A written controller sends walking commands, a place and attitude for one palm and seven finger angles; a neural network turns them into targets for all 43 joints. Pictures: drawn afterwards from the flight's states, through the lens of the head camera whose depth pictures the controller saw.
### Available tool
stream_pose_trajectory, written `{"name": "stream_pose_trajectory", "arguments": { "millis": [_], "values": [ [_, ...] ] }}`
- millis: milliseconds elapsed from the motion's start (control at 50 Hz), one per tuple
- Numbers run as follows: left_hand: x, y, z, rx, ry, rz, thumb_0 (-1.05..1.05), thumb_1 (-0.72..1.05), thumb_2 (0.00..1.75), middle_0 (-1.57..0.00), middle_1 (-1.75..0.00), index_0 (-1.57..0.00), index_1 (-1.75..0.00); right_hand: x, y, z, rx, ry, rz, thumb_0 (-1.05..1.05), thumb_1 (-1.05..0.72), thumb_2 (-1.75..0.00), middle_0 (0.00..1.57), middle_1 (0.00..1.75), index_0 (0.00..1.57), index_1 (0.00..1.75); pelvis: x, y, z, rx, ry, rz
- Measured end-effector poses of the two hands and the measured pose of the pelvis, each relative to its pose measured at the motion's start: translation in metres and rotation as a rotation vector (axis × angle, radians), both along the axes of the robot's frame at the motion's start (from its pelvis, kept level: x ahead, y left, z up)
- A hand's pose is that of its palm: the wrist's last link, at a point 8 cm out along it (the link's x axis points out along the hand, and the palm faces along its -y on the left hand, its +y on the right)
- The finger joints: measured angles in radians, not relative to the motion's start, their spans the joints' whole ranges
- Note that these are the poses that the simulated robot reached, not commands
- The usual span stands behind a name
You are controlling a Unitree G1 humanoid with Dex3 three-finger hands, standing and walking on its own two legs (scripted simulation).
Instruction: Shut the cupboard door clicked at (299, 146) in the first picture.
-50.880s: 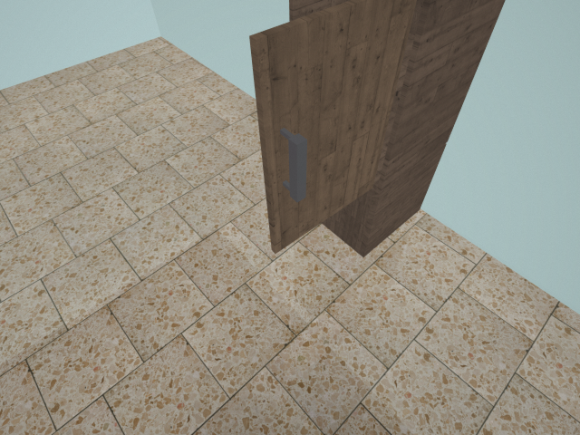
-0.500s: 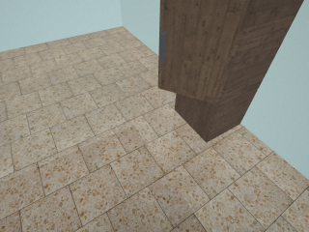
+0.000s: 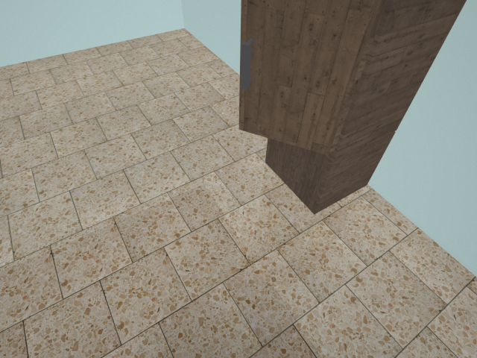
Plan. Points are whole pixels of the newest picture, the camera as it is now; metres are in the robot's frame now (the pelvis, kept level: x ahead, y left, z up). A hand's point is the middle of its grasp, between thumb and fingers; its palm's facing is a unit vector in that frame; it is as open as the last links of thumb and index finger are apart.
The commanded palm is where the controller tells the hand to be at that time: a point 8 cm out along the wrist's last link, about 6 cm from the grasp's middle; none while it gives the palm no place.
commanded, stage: look to check the result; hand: left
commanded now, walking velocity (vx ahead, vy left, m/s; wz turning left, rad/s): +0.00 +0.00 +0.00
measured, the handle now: (247, 64) +1.04 +0.01 -0.02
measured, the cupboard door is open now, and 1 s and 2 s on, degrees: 35 35 35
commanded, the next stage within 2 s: walk to a spot facing it in 0.24 s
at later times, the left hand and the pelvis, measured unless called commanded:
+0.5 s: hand out of the picture +0.02 +0.17 -0.18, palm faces +0.05 -0.98 -0.19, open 7.4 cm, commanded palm none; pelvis +0.03 +0.00 +0.00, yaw +2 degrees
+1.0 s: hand (109, 316) +0.23 +0.28 -0.16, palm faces +0.29 -0.93 -0.20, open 7.4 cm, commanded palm none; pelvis +0.16 +0.06 +0.00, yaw +19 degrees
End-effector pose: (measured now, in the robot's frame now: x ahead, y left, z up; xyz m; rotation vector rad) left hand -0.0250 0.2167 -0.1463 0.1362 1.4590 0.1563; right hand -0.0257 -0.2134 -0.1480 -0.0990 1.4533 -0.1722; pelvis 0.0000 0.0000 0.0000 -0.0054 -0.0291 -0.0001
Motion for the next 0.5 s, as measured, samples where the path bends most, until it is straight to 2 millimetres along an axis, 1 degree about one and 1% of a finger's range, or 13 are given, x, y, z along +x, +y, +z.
{"name": "stream_pose_trajectory", "arguments": {
  "millis": [400,500],
  "values": [
    [0.036,0.003,0.002,0.009,-0.032,-0.013,0.00,0.91,0.90,-0.20,-0.30,-0.20,-0.30,0.032,-0.004,0.001,-0.007,-0.024,0.016,0.01,-0.90,-0.90,0.20,0.29,0.20,0.30,0.019,-0.001,0.002,0.004,0.008,0.000],
    [0.042,0.004,-0.001,0.007,-0.047,0.017,0.00,0.91,0.90,-0.20,-0.30,-0.20,-0.30,0.040,-0.005,-0.001,-0.006,-0.013,0.038,0.01,-0.90,-0.90,0.20,0.29,0.20,0.30,0.028,-0.001,-0.002,0.003,0.013,0.033]
  ]
}}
